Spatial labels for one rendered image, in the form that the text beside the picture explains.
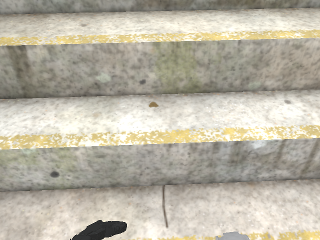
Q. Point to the robot left hand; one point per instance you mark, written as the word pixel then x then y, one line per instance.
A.
pixel 100 230

